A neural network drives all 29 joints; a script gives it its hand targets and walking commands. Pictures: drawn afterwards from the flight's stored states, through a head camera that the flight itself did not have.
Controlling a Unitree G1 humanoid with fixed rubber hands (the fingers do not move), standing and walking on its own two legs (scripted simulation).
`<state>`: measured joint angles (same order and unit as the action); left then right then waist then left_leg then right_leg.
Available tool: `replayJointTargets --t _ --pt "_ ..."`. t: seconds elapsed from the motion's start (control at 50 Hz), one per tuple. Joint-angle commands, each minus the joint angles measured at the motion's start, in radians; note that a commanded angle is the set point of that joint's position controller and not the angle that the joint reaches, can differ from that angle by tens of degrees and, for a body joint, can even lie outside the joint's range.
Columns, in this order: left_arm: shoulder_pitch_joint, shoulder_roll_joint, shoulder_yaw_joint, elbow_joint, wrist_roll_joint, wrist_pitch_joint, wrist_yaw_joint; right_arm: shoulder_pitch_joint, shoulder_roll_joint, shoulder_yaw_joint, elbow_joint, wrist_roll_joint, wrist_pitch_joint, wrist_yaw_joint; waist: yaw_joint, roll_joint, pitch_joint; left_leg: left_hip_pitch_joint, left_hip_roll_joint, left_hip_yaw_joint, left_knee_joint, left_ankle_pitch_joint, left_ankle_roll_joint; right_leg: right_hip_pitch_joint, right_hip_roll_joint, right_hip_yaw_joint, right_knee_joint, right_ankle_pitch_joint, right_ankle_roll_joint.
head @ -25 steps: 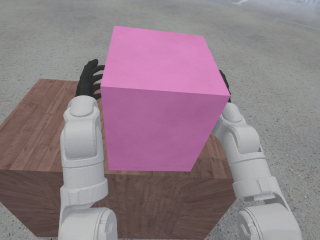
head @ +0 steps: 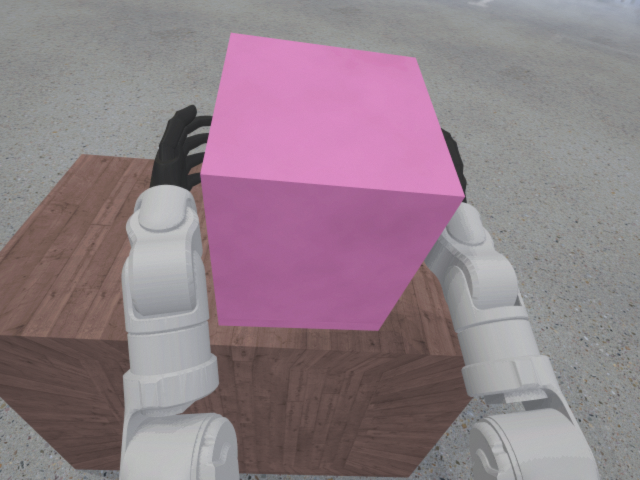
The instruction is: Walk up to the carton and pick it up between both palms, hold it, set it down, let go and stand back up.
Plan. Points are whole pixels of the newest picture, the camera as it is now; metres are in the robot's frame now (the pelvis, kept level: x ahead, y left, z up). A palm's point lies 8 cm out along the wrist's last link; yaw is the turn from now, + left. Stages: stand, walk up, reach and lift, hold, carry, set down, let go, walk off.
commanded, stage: set down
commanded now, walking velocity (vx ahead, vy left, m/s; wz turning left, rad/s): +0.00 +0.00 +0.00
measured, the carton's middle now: (312, 197) +0.38 +0.01 +0.20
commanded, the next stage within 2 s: none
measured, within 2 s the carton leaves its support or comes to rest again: neither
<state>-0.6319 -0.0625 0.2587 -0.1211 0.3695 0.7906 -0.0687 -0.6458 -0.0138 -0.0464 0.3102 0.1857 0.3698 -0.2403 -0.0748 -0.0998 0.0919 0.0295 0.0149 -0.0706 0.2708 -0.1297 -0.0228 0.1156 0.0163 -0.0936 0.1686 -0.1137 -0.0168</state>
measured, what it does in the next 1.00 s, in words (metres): stands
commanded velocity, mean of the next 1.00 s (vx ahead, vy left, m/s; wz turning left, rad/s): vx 0.00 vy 0.00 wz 0.00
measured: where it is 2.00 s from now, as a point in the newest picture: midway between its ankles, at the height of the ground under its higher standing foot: outside the picture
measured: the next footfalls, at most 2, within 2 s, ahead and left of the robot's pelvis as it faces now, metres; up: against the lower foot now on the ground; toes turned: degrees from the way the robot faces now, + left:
none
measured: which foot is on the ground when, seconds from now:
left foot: down 0.00-1.00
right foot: down 0.00-1.00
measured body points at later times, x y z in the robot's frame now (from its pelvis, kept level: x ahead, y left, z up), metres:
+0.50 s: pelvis +0.03 +0.00 +0.00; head +0.03 +0.04 +0.45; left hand +0.40 +0.14 +0.16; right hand +0.40 -0.15 +0.14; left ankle +0.03 +0.13 -0.75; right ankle +0.00 -0.10 -0.75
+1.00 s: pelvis +0.04 +0.00 +0.00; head +0.04 +0.04 +0.45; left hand +0.42 +0.15 +0.14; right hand +0.41 -0.14 +0.12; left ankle +0.03 +0.13 -0.75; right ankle +0.00 -0.10 -0.75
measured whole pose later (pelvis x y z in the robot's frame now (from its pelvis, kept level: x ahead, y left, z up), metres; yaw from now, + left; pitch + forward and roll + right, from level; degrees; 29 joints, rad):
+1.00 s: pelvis +0.04 +0.00 +0.00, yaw +0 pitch -6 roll +0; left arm -0.47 -0.10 0.23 0.17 0.32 0.35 -0.01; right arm -0.50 0.00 -0.06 0.57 0.07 -0.05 -0.20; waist -0.03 -0.08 0.11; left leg 0.04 0.00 -0.07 0.22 -0.16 -0.02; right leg 0.14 0.01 -0.09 0.10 -0.13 -0.01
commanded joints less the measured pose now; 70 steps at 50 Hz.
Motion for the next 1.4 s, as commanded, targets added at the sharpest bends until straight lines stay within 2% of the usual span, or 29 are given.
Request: replayJointTargets --t 0.0,0.04,0.1,0.14,0.26,0.36,0.5,0.68,0.84,1.12,1.38 --pt "-0.46 -0.274 -0.287 0.024 -0.108 -0.137 -0.145 -0.569 0.231 0.138 -0.138 -0.049 -0.151 0.096 0.011 0.135 -0.243 -0.006 -0.049 0.124 -0.096 -0.023 -0.013 0.06 0.014 -0.061 -0.015 -0.01 0.056" --pt "-0.425 -0.259 -0.266 0.061 -0.096 -0.182 -0.145 -0.532 0.225 0.115 -0.101 -0.092 -0.207 0.119 0.021 0.127 -0.222 -0.015 -0.045 0.129 -0.105 -0.04 -0.011 0.065 0.009 -0.06 -0.021 -0.041 0.056" --pt "-0.385 -0.249 -0.262 0.098 -0.087 -0.246 -0.136 -0.494 0.222 0.108 -0.066 -0.139 -0.285 0.142 0.026 0.112 -0.219 -0.006 -0.042 0.129 -0.103 -0.011 -0.012 0.087 0.009 -0.06 -0.021 -0.006 0.062" --pt "-0.374 -0.25 -0.289 0.097 -0.096 -0.285 -0.125 -0.485 0.224 0.124 -0.069 -0.152 -0.332 0.146 0.022 0.104 -0.245 0.006 -0.044 0.125 -0.093 0.039 -0.019 0.114 0.014 -0.059 -0.013 0.064 0.068" --pt "-0.393 -0.318 -0.433 0.033 -0.151 -0.4 -0.086 -0.493 0.278 0.262 -0.143 -0.13 -0.447 0.135 0.005 0.111 -0.43 0.074 -0.058 0.097 -0.031 0.33 -0.034 0.216 0.028 -0.034 0.022 0.391 0.072" --pt "-0.348 -0.341 -0.461 0.035 -0.16 -0.44 -0.067 -0.443 0.313 0.332 -0.134 -0.104 -0.471 0.13 0.022 0.122 -0.449 0.054 -0.059 0.078 -0.033 0.398 -0.027 0.269 0.015 -0.015 0.038 0.516 0.081" --pt "-0.265 -0.324 -0.404 0.054 -0.139 -0.404 -0.07 -0.379 0.306 0.354 -0.108 -0.068 -0.442 0.12 0.048 0.097 -0.364 0.037 -0.056 0.075 -0.056 0.375 -0.017 0.283 0.005 -0.005 0.041 0.536 0.093" --pt "-0.278 -0.339 -0.42 0.068 -0.14 -0.421 -0.072 -0.385 0.29 0.334 -0.107 -0.071 -0.448 0.123 0.025 0.113 -0.369 0.086 -0.056 0.071 -0.032 0.419 -0.049 0.226 0.023 -0.019 0.028 0.513 0.083" --pt "-0.314 -0.365 -0.421 0.152 -0.138 -0.478 -0.059 -0.407 0.29 0.285 -0.032 -0.106 -0.468 0.15 0.021 0.126 -0.38 0.114 -0.053 0.063 -0.023 0.408 -0.072 0.137 0.035 -0.033 0.001 0.418 0.072" --pt "-0.406 -0.378 -0.323 0.334 -0.107 -0.549 -0.06 -0.489 0.338 0.203 0.114 -0.184 -0.497 0.189 0.051 0.108 -0.44 0.003 -0.055 0.066 -0.054 0.308 -0.035 0.163 0.022 -0.021 0.025 0.435 0.08" --pt "-0.491 -0.396 -0.234 0.497 -0.082 -0.629 -0.07 -0.537 0.399 0.086 0.243 -0.297 -0.518 0.207 0.042 0.112 -0.516 -0.088 -0.057 0.058 -0.063 0.304 -0.018 0.203 0.016 -0.019 0.046 0.516 0.081"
